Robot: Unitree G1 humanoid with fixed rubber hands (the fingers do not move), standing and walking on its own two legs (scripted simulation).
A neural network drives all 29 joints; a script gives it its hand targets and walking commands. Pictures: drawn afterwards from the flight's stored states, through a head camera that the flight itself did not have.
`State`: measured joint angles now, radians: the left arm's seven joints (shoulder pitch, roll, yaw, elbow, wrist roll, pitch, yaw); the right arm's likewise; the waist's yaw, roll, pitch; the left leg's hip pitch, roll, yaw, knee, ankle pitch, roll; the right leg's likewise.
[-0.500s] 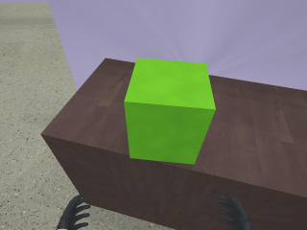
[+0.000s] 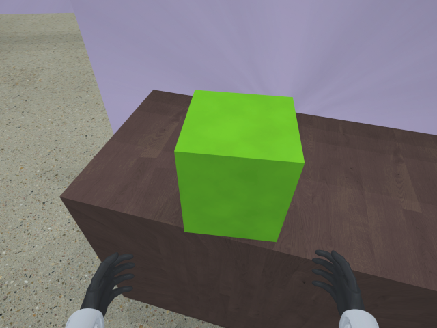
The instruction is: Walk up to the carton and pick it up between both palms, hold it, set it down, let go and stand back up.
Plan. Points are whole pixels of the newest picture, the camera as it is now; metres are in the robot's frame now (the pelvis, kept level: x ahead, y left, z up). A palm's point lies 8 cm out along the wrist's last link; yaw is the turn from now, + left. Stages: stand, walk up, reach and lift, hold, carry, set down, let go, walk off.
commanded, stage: reach and lift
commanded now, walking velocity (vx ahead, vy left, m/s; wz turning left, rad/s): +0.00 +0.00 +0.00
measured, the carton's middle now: (236, 167) +0.45 +0.00 +0.06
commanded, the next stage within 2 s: none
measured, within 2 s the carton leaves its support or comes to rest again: neither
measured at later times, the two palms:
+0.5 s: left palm (104, 265) +0.23 +0.23 +0.03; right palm (347, 273) +0.23 -0.19 +0.03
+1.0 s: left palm (114, 203) +0.31 +0.22 +0.09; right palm (350, 223) +0.30 -0.19 +0.08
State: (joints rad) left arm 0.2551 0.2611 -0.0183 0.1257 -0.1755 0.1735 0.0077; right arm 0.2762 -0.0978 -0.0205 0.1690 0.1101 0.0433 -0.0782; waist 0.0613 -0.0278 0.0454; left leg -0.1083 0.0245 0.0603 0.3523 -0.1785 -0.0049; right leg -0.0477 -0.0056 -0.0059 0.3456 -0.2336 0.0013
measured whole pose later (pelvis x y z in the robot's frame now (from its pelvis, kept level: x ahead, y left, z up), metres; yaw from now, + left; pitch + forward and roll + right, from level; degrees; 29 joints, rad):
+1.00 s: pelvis +0.00 +0.00 +0.00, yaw -1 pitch -2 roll +0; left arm -0.20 0.28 0.12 0.07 -0.23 0.45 -0.04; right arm -0.14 -0.21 0.00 0.10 0.30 0.26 -0.19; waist 0.00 -0.01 0.04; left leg -0.15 0.03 0.06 0.35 -0.17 0.00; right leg -0.09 0.00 0.01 0.33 -0.21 0.00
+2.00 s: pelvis +0.00 +0.00 +0.00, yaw -1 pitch +7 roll -1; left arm -1.01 0.41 0.04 0.78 -0.25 0.51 0.02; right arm -0.94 -0.33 0.02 0.79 0.42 0.35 -0.16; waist -0.04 -0.01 -0.10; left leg -0.34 0.04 0.04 0.41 -0.18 0.00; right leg -0.26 0.02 0.00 0.33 -0.19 0.00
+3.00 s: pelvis -0.01 +0.00 -0.02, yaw +0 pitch +17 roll -2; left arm -1.06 0.30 -0.03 1.42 -0.25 -0.15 0.02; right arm -0.93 -0.16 -0.04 1.18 0.28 -0.06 -0.16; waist -0.06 -0.02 -0.22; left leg -0.65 0.05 0.00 0.55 -0.20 -0.01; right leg -0.56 0.03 -0.03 0.48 -0.22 -0.01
